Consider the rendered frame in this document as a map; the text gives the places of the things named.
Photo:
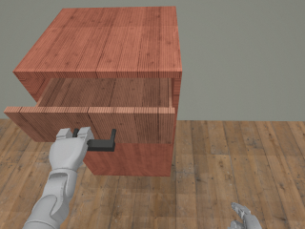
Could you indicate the handle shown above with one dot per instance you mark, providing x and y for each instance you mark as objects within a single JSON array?
[{"x": 99, "y": 145}]

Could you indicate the cabinet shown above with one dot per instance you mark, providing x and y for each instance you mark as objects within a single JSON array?
[{"x": 112, "y": 42}]

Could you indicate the drawer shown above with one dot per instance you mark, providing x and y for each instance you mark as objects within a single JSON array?
[{"x": 140, "y": 109}]

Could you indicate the robot left hand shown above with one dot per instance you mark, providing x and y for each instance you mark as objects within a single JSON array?
[{"x": 68, "y": 152}]

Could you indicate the robot right hand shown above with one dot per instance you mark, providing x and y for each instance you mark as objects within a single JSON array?
[{"x": 249, "y": 221}]

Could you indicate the robot left forearm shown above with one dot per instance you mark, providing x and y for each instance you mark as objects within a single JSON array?
[{"x": 54, "y": 205}]

